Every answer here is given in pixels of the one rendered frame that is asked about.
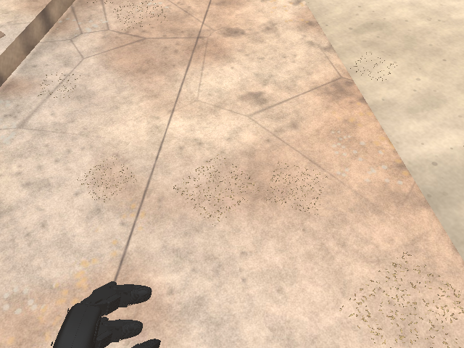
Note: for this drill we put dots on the robot left hand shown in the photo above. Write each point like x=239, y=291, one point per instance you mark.
x=84, y=326

